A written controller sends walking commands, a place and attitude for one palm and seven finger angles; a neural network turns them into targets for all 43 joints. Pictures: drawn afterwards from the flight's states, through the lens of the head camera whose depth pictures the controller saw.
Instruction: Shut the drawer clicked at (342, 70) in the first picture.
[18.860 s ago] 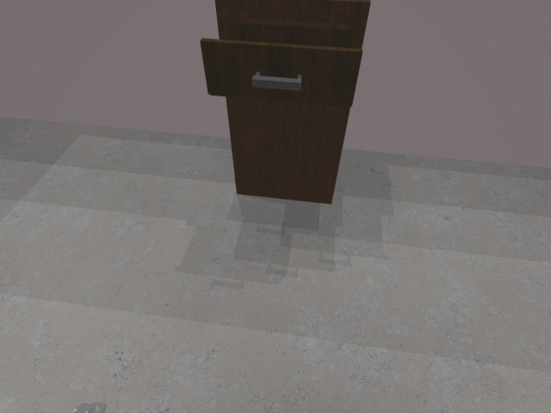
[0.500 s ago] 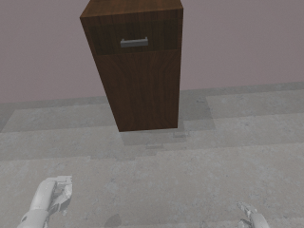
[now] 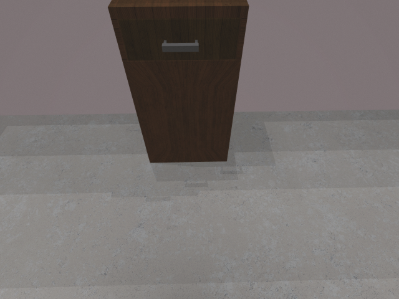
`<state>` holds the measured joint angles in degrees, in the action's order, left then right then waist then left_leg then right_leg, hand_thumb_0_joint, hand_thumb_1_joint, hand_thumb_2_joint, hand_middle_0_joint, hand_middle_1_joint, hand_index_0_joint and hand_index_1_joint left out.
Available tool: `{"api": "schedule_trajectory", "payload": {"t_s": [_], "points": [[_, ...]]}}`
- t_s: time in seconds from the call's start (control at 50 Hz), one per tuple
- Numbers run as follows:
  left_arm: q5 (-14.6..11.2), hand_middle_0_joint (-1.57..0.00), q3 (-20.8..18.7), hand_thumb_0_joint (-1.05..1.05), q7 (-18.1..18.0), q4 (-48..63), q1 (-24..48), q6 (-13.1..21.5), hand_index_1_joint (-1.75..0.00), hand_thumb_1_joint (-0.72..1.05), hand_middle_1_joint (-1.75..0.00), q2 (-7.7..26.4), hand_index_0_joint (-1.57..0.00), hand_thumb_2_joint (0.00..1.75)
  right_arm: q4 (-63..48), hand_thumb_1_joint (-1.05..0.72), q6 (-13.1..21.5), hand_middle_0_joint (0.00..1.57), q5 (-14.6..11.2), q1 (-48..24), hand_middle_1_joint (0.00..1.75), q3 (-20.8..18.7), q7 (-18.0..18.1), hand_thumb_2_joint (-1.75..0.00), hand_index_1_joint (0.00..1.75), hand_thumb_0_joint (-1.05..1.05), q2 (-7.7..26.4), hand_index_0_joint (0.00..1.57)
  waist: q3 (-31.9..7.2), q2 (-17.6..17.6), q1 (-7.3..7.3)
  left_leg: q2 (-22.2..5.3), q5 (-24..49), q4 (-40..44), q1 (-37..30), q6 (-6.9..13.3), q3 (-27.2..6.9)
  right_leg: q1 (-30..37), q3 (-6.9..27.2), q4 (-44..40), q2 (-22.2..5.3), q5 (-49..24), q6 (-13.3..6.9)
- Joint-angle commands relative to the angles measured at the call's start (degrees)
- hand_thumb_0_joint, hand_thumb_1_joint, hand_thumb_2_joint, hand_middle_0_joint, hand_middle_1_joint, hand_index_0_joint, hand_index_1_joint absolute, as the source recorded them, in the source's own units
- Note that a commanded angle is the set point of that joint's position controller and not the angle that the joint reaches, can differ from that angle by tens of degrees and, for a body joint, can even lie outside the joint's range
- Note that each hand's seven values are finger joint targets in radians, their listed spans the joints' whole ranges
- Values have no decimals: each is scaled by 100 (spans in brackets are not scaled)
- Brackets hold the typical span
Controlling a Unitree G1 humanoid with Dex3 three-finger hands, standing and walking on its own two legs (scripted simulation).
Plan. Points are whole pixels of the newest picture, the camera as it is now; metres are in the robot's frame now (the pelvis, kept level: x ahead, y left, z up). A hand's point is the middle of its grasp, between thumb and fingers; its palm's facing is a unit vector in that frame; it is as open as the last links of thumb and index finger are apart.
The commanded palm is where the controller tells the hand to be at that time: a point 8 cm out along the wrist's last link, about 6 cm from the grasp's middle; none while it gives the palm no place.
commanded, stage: let the arm hang, fingers relaxed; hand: left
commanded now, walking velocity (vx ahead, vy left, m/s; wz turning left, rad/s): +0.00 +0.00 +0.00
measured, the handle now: (180, 44) +0.96 +0.14 +0.02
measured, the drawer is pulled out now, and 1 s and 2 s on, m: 0.00 0.00 0.00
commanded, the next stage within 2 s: look to check the result in 0.46 s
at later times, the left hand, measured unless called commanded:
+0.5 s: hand out of the picture +0.07 +0.19 -0.16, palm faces +0.00 -0.97 -0.25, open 7.4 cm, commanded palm none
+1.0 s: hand out of the picture +0.10 +0.21 -0.15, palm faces -0.01 -0.94 -0.34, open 7.4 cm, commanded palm none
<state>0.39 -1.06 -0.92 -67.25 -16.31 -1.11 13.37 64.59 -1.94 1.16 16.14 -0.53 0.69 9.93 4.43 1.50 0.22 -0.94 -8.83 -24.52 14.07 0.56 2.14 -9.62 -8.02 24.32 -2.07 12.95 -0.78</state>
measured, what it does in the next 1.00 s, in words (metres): stands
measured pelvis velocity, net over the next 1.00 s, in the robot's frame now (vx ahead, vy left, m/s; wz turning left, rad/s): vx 0.03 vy -0.03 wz -0.02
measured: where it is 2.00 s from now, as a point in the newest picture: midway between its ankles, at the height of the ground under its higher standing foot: outside the picture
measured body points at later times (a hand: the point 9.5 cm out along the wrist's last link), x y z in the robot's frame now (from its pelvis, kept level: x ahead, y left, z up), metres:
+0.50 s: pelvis +0.02 -0.01 +0.00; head +0.03 -0.02 +0.45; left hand +0.07 +0.24 -0.14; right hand +0.05 -0.26 -0.16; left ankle +0.05 +0.11 -0.74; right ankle +0.00 -0.11 -0.74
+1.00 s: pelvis +0.03 -0.03 +0.01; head +0.05 -0.05 +0.46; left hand +0.10 +0.26 -0.13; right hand +0.09 -0.31 -0.15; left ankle +0.05 +0.11 -0.74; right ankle +0.00 -0.11 -0.74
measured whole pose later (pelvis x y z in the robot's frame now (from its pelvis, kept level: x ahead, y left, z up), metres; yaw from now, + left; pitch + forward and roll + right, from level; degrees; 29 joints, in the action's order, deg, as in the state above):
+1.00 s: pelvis +0.03 -0.03 +0.01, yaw -1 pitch -2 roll +0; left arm 0.4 -1.3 -0.5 -66.1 -6.9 1.1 16.9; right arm 64.7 -0.4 1.0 6.9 -0.8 0.6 17.7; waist 3.3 2.0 -0.2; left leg -3.0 -8.7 -18.4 7.7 -2.0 2.6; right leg -3.9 -7.4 18.5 0.4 12.9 -2.6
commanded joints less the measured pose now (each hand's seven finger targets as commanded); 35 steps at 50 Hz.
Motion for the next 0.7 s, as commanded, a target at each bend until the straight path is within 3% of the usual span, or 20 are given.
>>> {"api": "schedule_trajectory", "payload": {"t_s": [0.0, 0.14, 0.26, 0.48, 0.68], "points": [[30, -20, -122, 0, -41, 242, 34, 136, -30, 90, -30, 665, -20, 90, -191, -90, 154, 20, -2, 95, 30, -162, 80, -90, 30, 0, 823, 20, -12, 47, -37, -555, -821, 777, 31, 125, -651, -312, 572, -641, -500, 766, -212], [41, -20, -139, 0, -58, 242, 129, 176, -30, 90, -30, 648, -20, 90, -150, -90, 191, 20, 1, -33, 30, -158, 71, -90, 30, 0, 770, 20, -29, -160, -29, -525, -394, 721, -61, 109, -558, -239, 611, -684, -565, 526, -197], [36, -20, -153, 0, -57, 310, 329, 220, -30, 90, -30, 697, -20, 90, -147, -90, 232, 20, 0, -178, 30, -141, 67, -90, 30, 0, 812, 20, -151, 2, -46, -556, 196, 652, -210, 80, -500, -79, 656, -694, -600, 59, -178], [28, -20, -187, 0, -37, 382, 642, 261, -30, 90, -30, 913, -20, 90, -185, -90, 248, 20, -1, -492, 30, -160, 68, -90, 30, 0, 1104, 20, -258, -35, -54, -594, 390, 650, -421, 43, -487, 78, 690, -859, -629, -159, -187], [16, -20, -207, 0, -35, 400, 828, 318, -30, 90, -30, 1212, -20, 90, -216, -90, 266, 20, -21, -702, 30, -182, 71, -90, 30, 0, 1421, 20, -537, -56, -71, -670, 811, 629, -716, 32, -453, 346, 720, -891, -668, -948, -204]]}}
